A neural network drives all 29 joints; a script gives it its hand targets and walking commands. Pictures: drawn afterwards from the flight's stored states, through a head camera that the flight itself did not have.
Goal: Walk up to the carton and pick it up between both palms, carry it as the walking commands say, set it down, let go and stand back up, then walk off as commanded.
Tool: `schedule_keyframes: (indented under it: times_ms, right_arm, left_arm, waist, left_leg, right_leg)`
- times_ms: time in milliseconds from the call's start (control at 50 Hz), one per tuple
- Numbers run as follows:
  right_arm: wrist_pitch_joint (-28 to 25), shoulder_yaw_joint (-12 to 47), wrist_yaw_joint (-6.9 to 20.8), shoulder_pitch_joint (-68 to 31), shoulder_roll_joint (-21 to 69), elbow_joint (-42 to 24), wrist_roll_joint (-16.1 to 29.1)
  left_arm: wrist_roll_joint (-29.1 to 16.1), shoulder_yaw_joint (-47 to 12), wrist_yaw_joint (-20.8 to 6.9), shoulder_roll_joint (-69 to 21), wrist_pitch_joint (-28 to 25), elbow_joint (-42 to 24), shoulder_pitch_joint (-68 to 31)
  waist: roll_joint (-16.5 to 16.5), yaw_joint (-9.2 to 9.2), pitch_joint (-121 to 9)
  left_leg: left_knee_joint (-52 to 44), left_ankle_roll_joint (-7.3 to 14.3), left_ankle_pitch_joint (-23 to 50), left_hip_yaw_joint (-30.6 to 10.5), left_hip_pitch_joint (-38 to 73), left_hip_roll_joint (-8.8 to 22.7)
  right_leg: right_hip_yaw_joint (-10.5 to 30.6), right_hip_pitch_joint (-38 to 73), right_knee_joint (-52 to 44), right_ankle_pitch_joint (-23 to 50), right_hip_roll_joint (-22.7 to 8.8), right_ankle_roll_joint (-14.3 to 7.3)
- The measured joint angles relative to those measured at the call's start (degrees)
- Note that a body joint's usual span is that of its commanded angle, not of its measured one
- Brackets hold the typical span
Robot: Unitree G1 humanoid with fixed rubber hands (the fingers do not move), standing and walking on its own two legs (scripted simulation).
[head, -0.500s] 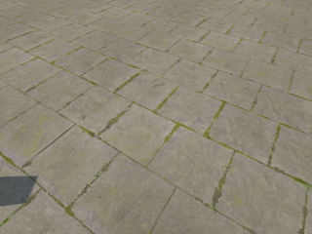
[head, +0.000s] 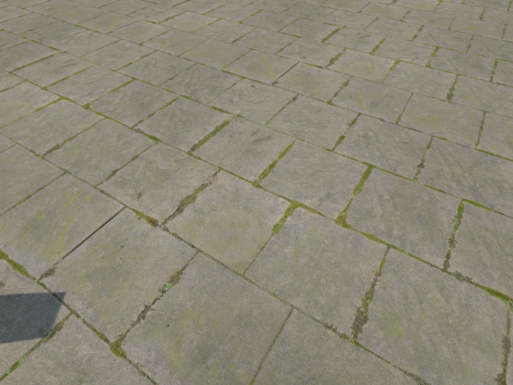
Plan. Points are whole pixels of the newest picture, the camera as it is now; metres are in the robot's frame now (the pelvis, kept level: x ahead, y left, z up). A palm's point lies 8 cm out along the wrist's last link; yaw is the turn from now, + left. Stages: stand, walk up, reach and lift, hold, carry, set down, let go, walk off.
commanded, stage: stand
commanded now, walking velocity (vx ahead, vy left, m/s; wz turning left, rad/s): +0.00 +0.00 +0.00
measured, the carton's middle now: out of the picture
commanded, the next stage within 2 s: none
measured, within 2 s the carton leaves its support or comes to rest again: neither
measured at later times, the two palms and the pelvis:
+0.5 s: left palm out of the picture -0.03 +0.21 -0.15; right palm out of the picture -0.04 -0.20 -0.15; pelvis +0.00 +0.00 +0.00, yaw +0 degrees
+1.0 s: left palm out of the picture -0.01 +0.23 -0.14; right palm out of the picture -0.03 -0.22 -0.14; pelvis +0.00 +0.00 +0.00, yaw +0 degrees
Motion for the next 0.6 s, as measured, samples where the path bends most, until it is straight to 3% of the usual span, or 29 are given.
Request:
schedule_keyframes:
  times_ms: [600]
  right_arm:
    - [-0.32, 0.28, -0.18, 2.07, 0.49, -0.64, -0.02]
  left_arm:
    - [-0.2, -0.15, 0.12, -0.5, -0.16, 0.38, 0.55]
  waist:
    - [0.13, -0.18, -0.18]
  left_leg:
    - [0.55, 0.08, -0.62, -0.2, -0.23, -0.06]
  right_leg:
    - [0.26, -0.19, 0.41, -0.5, -0.06, 0.19]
